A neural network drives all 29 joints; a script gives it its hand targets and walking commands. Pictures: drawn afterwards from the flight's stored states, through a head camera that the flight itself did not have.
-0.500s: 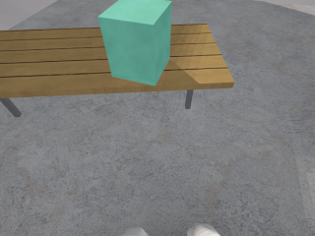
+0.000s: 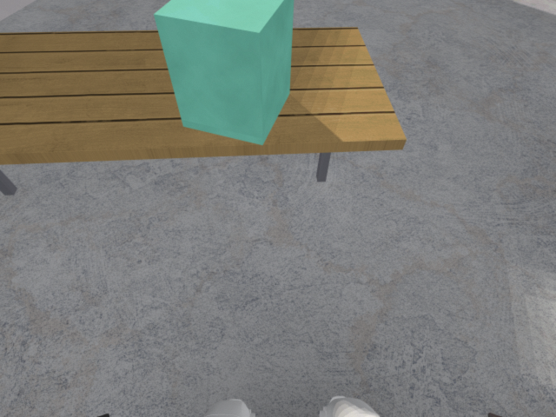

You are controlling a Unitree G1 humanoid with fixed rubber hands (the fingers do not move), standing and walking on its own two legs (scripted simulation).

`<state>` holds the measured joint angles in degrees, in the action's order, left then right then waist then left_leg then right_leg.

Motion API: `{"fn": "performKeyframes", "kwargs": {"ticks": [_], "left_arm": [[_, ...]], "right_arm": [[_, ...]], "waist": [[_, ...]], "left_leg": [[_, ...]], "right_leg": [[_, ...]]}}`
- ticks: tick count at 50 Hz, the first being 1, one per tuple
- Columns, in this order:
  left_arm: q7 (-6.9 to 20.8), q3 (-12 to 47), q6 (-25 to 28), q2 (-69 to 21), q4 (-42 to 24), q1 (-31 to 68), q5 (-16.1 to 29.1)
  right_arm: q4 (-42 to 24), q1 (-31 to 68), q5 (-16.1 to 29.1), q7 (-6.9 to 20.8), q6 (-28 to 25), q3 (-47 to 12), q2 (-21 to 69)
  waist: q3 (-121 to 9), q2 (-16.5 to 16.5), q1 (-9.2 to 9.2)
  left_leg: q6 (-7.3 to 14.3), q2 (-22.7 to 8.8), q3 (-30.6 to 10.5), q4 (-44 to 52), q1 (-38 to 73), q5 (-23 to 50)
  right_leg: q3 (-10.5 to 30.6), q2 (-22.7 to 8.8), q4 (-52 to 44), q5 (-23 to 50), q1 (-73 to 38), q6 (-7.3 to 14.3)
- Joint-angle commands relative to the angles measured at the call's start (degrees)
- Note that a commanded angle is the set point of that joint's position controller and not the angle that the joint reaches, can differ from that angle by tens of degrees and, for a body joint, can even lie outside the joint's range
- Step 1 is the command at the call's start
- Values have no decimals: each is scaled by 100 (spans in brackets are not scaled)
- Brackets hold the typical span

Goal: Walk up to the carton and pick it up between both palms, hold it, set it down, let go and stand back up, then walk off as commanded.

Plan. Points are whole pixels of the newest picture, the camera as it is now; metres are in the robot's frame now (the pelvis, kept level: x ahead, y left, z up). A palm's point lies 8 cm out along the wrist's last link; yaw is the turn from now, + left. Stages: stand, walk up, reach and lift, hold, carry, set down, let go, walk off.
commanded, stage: walk up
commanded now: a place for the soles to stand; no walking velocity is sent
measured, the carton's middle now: (234, 61) +0.79 +0.12 +0.07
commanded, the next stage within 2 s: none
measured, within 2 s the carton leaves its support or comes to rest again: neither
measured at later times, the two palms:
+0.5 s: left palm out of the picture +0.10 +0.36 -0.11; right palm out of the picture +0.10 -0.25 -0.10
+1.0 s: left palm (80, 328) +0.26 +0.35 -0.10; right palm (467, 381) +0.18 -0.26 -0.09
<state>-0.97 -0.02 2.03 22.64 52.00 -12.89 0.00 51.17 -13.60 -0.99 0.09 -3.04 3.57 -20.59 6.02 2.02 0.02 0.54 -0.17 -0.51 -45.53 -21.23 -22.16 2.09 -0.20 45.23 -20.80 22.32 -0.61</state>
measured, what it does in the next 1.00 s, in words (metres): walks ahead: right foot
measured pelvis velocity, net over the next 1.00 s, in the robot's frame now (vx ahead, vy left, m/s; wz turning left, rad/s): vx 0.19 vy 0.04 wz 0.01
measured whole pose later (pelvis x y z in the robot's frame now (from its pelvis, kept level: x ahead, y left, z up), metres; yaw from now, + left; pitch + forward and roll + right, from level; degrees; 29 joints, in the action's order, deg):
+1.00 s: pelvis +0.19 +0.04 +0.01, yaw +0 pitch -3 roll -1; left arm 0.7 0.0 2.6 23.1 52.3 -12.2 0.0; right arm 51.9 -23.0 -1.0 0.9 -2.3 4.1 -20.1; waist 5.8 0.5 -0.1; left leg 2.4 0.4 -0.2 -52.2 -9.7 -28.1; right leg 0.8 0.9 39.1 -15.8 19.7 0.3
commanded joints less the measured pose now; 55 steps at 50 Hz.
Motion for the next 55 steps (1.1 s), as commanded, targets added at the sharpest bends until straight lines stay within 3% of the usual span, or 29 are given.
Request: {"fn": "performKeyframes", "kwargs": {"ticks": [1,9,10,11,12,13,16,18,19,21,22,23,24,25,26,28,29,33,37,42,44,45,46,47,48,49,51,53,55], "left_arm": [[60,-372,47,1120,-169,590,-101],[56,-417,100,1298,-270,638,-126],[116,-665,257,1716,-221,-369,-70],[102,-770,334,2099,-44,-977,-143],[88,-882,361,2244,14,-1083,-141],[61,-908,341,2254,-98,-872,-68],[51,-849,310,2015,-250,-324,-100],[110,-859,295,1994,-328,-154,-177],[135,-839,269,1929,-388,56,-232],[182,-762,199,1787,-450,635,-212],[169,-587,147,1285,-444,701,-215],[147,-404,153,693,-489,514,-143],[92,-383,153,784,-639,537,-48],[50,-537,122,1490,-598,857,-73],[60,-532,122,1634,-615,1084,-58],[152,-538,116,1555,-435,790,-12],[172,-569,123,1457,-353,543,-11],[212,-525,113,1249,-550,584,-7],[208,-373,123,1014,-833,1446,34],[219,-312,169,878,-742,1175,27],[162,-407,205,1040,-503,401,46],[123,-532,250,1077,-305,-321,21],[60,-738,281,1652,-112,-1145,-5],[-3,-865,344,2075,-71,-1769,-11],[-17,-871,346,2156,-105,-1492,69],[-12,-837,334,2204,-153,-1349,75],[2,-665,331,1783,-238,-824,123],[12,-570,367,1443,-369,-400,28],[42,-592,420,1558,-432,-434,-50]], "right_arm": [[-145,110,49,-86,-90,234,-1508],[-111,146,87,-72,-101,117,-1364],[-469,16,-11,118,-120,352,-1608],[-524,86,-36,185,-77,380,-1508],[-490,269,-105,172,-36,393,-1483],[-481,259,-128,180,-26,424,-1652],[-420,-68,-57,263,-32,522,-1722],[-388,-203,-41,310,-44,532,-1560],[-339,-391,-4,322,-68,554,-1450],[61,-1438,42,280,-130,607,-1442],[367,-2208,-25,197,-173,726,-1517],[365,-2652,-128,86,-211,797,-1830],[118,-2148,-103,13,-223,748,-2062],[-145,-1437,-11,31,-232,756,-2192],[-224,-1097,47,-2,-260,710,-2174],[-242,-896,51,-27,-286,665,-1940],[-237,-819,63,-17,-307,598,-1761],[-288,-1273,138,-19,-327,525,-1595],[-266,-2026,94,-80,-237,575,-1602],[-443,-1616,100,-94,-156,619,-1644],[-626,-1051,119,-77,-140,553,-1587],[-596,-974,188,-52,-126,483,-1336],[-812,-893,237,-7,-128,394,-1098],[-942,-924,231,56,-129,282,-851],[-925,-583,152,16,-92,379,-1461],[-869,-446,106,-6,-111,363,-1559],[-724,-478,209,1,-158,362,-1349],[-605,-912,191,114,-157,372,-1112],[-552,-712,176,200,-131,322,-1075]], "waist": [[-646,-402,-60],[-1099,-127,-18],[-1523,-380,-282],[-1312,532,-529],[-688,890,-597],[-497,375,-520],[-641,139,-239],[-580,692,-164],[-648,989,11],[-990,651,641],[-1371,-463,1005],[-1253,-1507,1144],[-967,-1720,849],[-811,-571,663],[-67,-324,538],[804,-479,272],[931,-546,127],[303,-1065,357],[23,-939,758],[-96,-1212,575],[-154,-966,157],[-668,-611,-244],[-1617,-71,-621],[-2118,922,-877],[-1588,582,-883],[-933,356,-769],[-31,70,-473],[-1,390,-43],[31,735,-125]], "left_leg": [[644,-858,-1648,1765,16,-192],[375,-404,-893,1213,321,810],[567,-223,-956,635,-420,-1334],[380,171,-491,-444,-1831,-2115],[172,125,11,-1507,-2772,-1499],[97,-86,-290,-1566,-2823,-1130],[50,-370,-259,-1230,-1918,-867],[91,-377,-25,-659,-1476,-1138],[114,-495,-77,-80,-850,-1142],[100,-92,545,1379,893,88],[99,29,333,2056,2398,300],[119,-872,-1797,2532,3234,-383],[405,-1783,-3676,3126,3176,-691],[832,-2254,-4750,3434,2574,-1448],[825,-2339,-4797,3623,1850,-1285],[353,-1714,-3144,3428,1208,-28],[399,-1568,-2781,3325,1034,591],[395,-1161,-1560,2725,2312,3443],[529,-1244,-1541,2324,3426,4540],[446,-957,-1019,2108,2613,4528],[439,-734,-507,1238,1812,4984],[463,-535,-212,205,1495,4602],[338,-408,-91,-1029,643,3425],[29,384,-98,-2411,-932,212],[-13,478,-408,-2751,-1783,-1241],[71,224,-634,-2979,-2008,-1193],[29,9,-800,-3006,-1566,-634],[77,-256,-578,-2057,-1044,-374],[44,-304,-359,-1010,-1082,-440]], "right_leg": [[411,-379,-840,-251,-339,467],[790,-716,-1335,494,-754,694],[1271,-854,-1442,-1765,-1661,976],[2680,-1439,-2314,-3504,-2459,1264],[3613,-2143,-3119,-4149,-2618,1570],[3684,-2348,-3202,-3683,-2430,1690],[2608,-1940,-2862,-2608,-1943,1539],[2109,-1774,-2669,-2234,-1639,1516],[1718,-1659,-2439,-1642,-1333,1450],[599,-1040,-1185,-882,-610,1043],[15,-534,464,-448,261,726],[-67,69,1927,-805,1686,329],[6,524,2305,-1309,2794,301],[395,121,2494,-1108,2821,309],[469,-138,2547,-658,2841,298],[347,-350,2130,75,2345,267],[266,-374,1982,274,1971,244],[-103,-329,933,505,1640,169],[-535,-117,157,-92,2114,161],[-854,57,-829,511,827,296],[-1161,360,-1502,816,-741,293],[-899,214,-2136,1599,-1849,430],[132,-505,-2047,1360,-3428,783],[2825,-2185,-2140,948,-4480,1450],[3824,-2504,-2605,463,-4192,2000],[3791,-2677,-2414,1153,-3590,2212],[2272,-2269,-2307,2575,-1996,1998],[1269,-1815,-2307,2911,-1345,1704],[752,-1505,-2058,3237,-1460,1563]]}}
